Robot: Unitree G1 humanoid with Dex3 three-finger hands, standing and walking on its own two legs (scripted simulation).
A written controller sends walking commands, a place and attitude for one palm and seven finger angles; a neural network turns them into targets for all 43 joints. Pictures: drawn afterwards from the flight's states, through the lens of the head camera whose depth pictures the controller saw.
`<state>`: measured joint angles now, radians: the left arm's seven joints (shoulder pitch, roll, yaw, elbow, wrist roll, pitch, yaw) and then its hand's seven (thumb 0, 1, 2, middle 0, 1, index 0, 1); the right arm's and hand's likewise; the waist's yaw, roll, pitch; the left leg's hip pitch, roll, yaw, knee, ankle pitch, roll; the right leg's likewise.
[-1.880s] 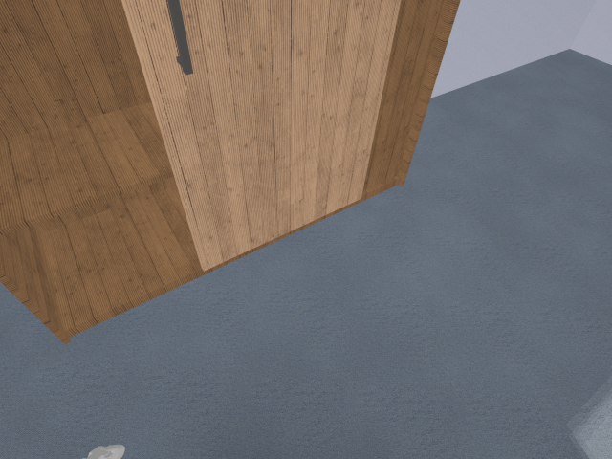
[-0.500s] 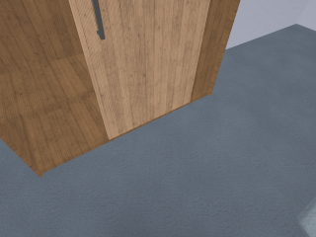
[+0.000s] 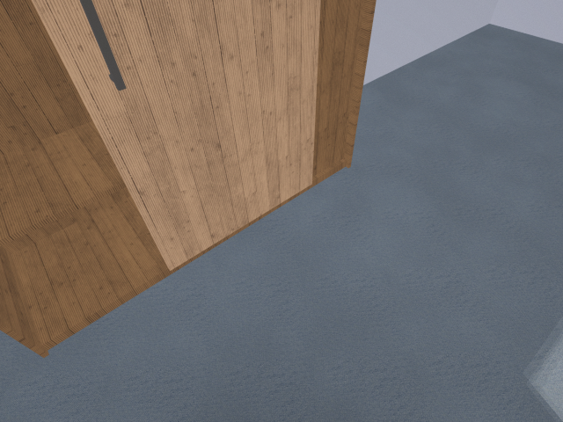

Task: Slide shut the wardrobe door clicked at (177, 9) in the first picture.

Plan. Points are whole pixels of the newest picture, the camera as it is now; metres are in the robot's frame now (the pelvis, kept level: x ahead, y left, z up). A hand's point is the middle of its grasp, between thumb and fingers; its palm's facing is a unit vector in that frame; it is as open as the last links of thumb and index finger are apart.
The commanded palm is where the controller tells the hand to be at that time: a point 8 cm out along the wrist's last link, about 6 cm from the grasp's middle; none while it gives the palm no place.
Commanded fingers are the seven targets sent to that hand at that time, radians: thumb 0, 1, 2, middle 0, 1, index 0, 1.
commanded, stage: walk to a spot facing it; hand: right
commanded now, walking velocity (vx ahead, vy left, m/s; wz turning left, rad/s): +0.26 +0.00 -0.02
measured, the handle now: (98, 37) +0.81 +0.45 +0.19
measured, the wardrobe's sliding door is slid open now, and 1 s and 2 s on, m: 0.49 0.49 0.49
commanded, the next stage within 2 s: turn to face it in 0.04 s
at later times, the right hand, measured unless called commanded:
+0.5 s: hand (390, 382) +0.24 -0.17 -0.18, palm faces -0.08 +0.97 -0.21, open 7.3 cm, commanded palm none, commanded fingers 0.00 -0.90 -0.90 0.20 0.30 0.20 0.30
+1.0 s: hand (402, 306) +0.38 -0.21 -0.15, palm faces -0.34 +0.92 -0.22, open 7.4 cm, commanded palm none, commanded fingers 0.00 -0.90 -0.90 0.20 0.30 0.20 0.30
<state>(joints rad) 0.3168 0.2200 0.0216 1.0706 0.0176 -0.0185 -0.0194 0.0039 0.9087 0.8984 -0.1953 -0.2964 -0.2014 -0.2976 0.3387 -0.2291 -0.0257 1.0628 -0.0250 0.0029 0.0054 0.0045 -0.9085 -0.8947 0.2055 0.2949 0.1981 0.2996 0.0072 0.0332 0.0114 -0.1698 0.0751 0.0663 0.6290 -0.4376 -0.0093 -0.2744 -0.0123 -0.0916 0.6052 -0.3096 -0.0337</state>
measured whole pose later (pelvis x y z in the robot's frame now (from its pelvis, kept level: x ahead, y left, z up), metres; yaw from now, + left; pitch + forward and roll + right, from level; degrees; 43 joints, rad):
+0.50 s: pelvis +0.15 +0.01 -0.02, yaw +8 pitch -2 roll +1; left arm 0.36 0.12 0.04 1.12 0.00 -0.02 0.03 0.00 0.91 0.90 -0.20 -0.30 -0.20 -0.30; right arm 0.20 -0.16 -0.07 0.98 -0.03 -0.02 0.00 0.01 -0.93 -0.90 0.20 0.29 0.19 0.30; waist 0.00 -0.03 0.12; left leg -0.42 -0.01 0.12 0.68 -0.22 0.08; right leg -0.18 -0.06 -0.14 1.01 -0.56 0.01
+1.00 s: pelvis +0.21 -0.04 +0.01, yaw +25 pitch -1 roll +1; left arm 0.18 0.17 0.02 0.90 0.02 -0.01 0.03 0.00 0.91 0.90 -0.20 -0.30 -0.20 -0.30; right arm 0.20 -0.27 -0.11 0.90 -0.03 0.07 0.03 0.01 -0.91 -0.90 0.20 0.29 0.19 0.30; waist -0.02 0.04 0.05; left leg -0.53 0.01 0.00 1.14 -0.38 -0.05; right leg -0.22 -0.09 -0.17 0.50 -0.26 -0.02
